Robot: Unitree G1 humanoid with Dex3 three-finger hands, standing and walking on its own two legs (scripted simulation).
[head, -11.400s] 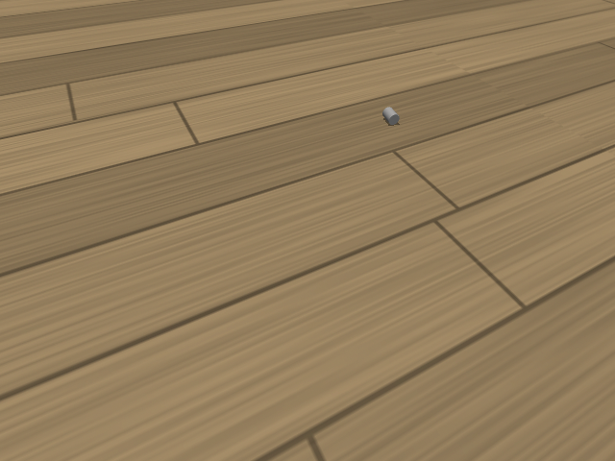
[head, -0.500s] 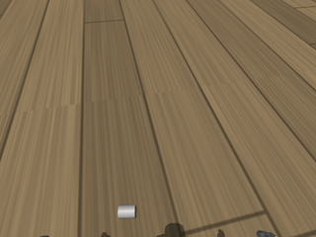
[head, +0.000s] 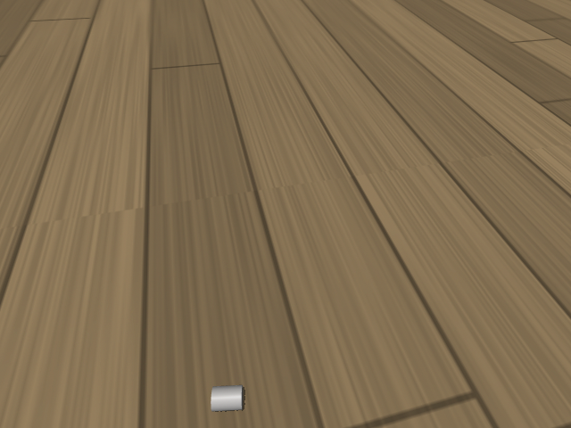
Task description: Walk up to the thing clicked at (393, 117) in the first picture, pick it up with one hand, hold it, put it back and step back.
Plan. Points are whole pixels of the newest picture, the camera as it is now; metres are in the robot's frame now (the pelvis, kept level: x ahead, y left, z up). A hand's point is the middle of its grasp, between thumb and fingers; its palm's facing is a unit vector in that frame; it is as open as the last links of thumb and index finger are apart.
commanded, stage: walk up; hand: left
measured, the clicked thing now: (227, 397) +0.38 +0.17 -0.75
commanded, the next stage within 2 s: stand in 0.46 s
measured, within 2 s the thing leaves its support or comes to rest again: neither
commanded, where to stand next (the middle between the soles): +0.04 +0.00 m, yaw +0 degrees
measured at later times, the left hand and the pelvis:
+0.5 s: hand out of the picture +0.08 +0.25 -0.16, palm faces -0.01 -0.94 -0.33, open 7.4 cm; pelvis +0.00 +0.00 +0.00, yaw +0 degrees
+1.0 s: hand out of the picture +0.08 +0.25 -0.16, palm faces -0.04 -0.94 -0.34, open 7.4 cm; pelvis +0.01 -0.01 +0.00, yaw -1 degrees
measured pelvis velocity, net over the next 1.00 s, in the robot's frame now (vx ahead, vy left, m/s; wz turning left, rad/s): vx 0.01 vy -0.01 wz -0.01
